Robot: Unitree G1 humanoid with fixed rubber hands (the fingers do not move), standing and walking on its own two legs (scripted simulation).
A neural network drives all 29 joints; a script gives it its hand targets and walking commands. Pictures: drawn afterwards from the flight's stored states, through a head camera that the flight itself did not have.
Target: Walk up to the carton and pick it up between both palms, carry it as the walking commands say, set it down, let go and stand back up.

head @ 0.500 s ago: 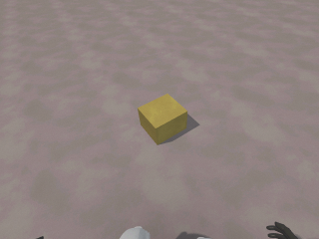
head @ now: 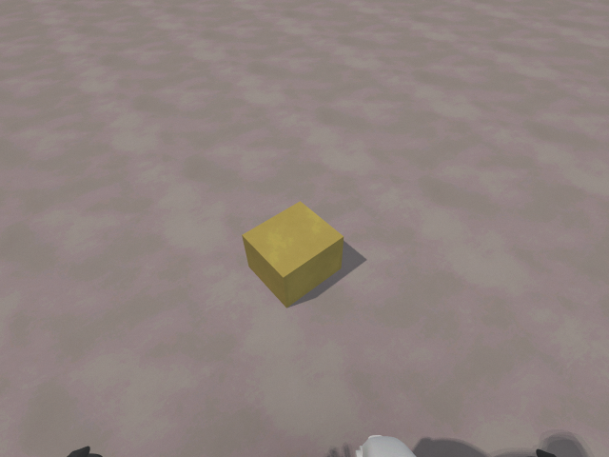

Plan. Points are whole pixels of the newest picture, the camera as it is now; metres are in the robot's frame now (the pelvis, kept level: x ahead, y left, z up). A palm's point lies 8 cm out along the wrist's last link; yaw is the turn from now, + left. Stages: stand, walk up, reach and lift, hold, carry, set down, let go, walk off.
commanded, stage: walk up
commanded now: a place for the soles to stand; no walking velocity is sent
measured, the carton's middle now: (293, 252) +0.97 +0.01 -0.66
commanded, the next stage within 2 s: none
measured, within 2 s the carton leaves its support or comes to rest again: neither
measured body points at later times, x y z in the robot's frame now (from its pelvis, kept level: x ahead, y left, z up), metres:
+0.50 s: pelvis +0.12 +0.02 -0.01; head +0.12 +0.03 +0.44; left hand +0.22 +0.35 -0.08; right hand +0.20 -0.29 -0.09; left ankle +0.19 +0.13 -0.72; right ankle +0.14 -0.12 -0.67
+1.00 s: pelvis +0.24 +0.01 -0.02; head +0.26 +0.01 +0.43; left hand +0.31 +0.35 -0.09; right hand +0.35 -0.29 -0.11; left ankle +0.34 +0.13 -0.72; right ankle +0.25 -0.13 -0.72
